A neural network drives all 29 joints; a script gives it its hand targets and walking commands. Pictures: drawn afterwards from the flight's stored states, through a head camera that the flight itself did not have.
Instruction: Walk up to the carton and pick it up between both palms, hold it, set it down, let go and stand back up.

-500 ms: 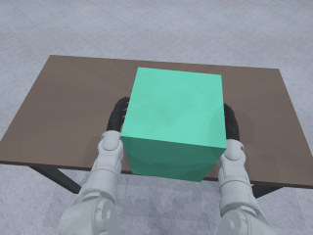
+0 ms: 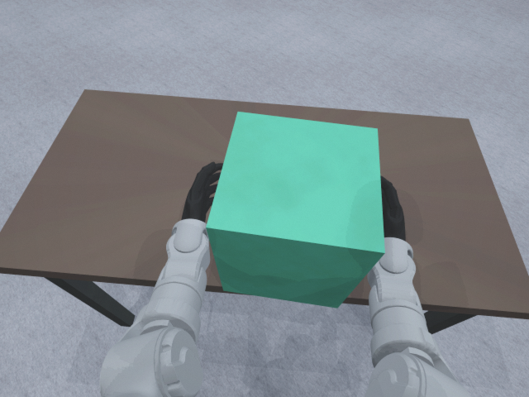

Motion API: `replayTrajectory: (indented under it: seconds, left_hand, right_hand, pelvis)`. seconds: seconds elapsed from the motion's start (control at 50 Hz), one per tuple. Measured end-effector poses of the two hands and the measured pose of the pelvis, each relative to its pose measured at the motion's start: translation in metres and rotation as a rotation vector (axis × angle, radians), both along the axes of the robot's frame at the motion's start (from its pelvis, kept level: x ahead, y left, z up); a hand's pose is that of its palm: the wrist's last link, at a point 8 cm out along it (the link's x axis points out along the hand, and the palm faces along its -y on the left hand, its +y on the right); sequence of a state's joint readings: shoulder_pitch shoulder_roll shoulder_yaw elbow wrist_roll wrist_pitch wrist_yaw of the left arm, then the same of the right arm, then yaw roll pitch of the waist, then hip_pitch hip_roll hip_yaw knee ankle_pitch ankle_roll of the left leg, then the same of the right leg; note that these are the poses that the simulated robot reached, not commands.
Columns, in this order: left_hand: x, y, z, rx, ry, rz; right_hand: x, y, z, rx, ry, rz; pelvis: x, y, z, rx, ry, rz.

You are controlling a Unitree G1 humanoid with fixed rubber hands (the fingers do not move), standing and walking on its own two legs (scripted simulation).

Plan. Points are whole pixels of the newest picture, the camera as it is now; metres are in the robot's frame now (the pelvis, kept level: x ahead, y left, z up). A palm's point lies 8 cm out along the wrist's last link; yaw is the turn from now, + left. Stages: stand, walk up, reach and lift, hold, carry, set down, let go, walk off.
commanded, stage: reach and lift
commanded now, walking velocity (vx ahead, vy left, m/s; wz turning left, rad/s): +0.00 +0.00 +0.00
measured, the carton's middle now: (292, 218) +0.41 -0.06 -0.01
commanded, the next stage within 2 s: none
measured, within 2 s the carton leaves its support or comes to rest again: leaves its support in 0.48 s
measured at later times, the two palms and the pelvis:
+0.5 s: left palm (194, 212) +0.42 +0.10 +0.01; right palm (387, 227) +0.37 -0.19 +0.03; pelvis -0.01 +0.00 +0.00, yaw +0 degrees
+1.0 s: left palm (184, 218) +0.40 +0.12 +0.02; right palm (384, 233) +0.35 -0.18 +0.04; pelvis +0.00 +0.01 +0.00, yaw +0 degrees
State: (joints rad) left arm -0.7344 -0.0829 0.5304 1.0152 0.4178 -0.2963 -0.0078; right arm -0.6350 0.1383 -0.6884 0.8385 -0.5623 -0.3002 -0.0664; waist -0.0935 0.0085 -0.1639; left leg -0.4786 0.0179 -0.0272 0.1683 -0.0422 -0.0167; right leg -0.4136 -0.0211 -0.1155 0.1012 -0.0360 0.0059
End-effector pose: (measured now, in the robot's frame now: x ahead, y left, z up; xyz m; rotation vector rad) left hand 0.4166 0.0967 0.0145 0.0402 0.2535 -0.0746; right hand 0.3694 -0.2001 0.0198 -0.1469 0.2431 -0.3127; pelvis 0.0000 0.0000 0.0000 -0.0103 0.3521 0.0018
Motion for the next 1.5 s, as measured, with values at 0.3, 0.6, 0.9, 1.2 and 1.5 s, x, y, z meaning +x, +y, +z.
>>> replayTrajectory:
  seconds: [0.3,0.6,0.9,1.2,1.5]
  left_hand:
    - [-0.002,0.002,0.001,-0.010,-0.015,-0.003]
    - [0.001,0.008,0.000,-0.025,-0.001,-0.013]
    - [-0.006,0.016,0.002,0.015,0.038,-0.040]
    - [-0.032,0.027,0.028,0.024,0.035,-0.002]
    - [-0.044,0.028,0.090,0.012,-0.060,0.017]
  right_hand:
    - [-0.003,0.002,0.004,-0.016,-0.019,-0.004]
    - [-0.002,0.009,0.012,-0.005,-0.018,-0.019]
    - [-0.012,0.018,0.016,0.065,0.009,-0.042]
    - [-0.025,0.027,0.048,0.149,-0.010,-0.025]
    - [-0.034,0.027,0.103,0.128,-0.101,0.003]
  pelvis:
    - [-0.010,-0.001,-0.002,-0.001,0.032,0.004]
    - [-0.004,0.001,-0.002,-0.003,0.044,0.008]
    - [0.003,0.010,-0.001,-0.014,-0.015,0.005]
    - [0.001,0.010,0.000,-0.018,-0.166,0.028]
    - [-0.008,0.005,0.003,-0.006,-0.302,0.040]
